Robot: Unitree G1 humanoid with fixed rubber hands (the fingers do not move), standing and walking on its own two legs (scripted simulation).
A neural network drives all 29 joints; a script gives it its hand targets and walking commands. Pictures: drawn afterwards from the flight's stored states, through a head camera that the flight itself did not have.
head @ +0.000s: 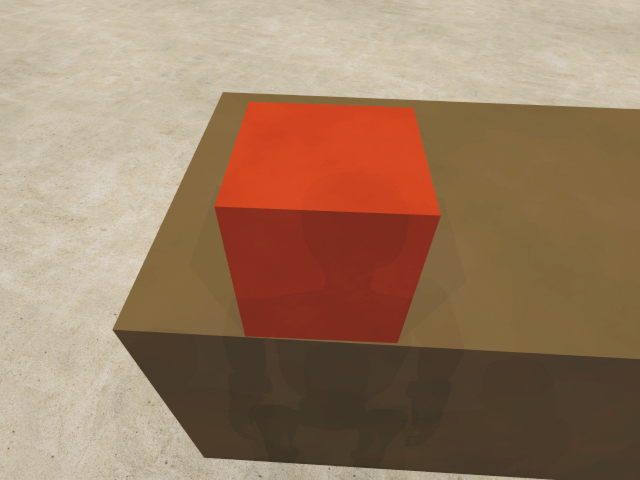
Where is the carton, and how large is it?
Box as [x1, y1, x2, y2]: [214, 102, 440, 342]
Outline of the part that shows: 249,102 214,206 245,335 397,342 440,216 413,108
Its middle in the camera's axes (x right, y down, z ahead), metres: +0.01 -0.02 +0.57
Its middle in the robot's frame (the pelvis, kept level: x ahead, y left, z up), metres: +0.46 -0.01 +0.07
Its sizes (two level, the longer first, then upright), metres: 0.232 0.222 0.265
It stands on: a pedestal, 0.72 m high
